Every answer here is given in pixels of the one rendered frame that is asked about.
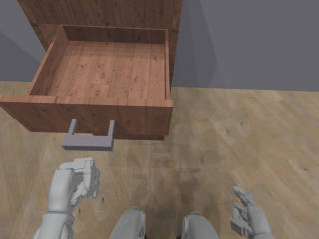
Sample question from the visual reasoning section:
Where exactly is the cabinet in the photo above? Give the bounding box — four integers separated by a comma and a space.
17, 0, 183, 141

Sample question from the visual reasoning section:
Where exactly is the left robot hand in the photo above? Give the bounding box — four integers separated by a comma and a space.
48, 157, 100, 214

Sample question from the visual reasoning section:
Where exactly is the handle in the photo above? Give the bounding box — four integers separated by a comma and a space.
61, 119, 115, 152

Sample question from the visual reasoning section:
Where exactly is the robot right thigh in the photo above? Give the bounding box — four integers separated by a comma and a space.
182, 214, 220, 239

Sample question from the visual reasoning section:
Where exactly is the robot left forearm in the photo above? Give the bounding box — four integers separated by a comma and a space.
33, 211, 75, 239

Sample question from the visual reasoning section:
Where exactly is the robot thigh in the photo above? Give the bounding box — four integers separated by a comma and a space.
109, 209, 146, 239
182, 214, 220, 239

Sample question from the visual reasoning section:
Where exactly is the right robot hand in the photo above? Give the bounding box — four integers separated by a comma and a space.
230, 186, 272, 239

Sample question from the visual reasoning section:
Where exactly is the drawer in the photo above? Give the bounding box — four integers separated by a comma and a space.
0, 24, 174, 136

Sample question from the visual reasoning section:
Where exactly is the robot left thigh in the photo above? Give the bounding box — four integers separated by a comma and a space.
109, 209, 146, 239

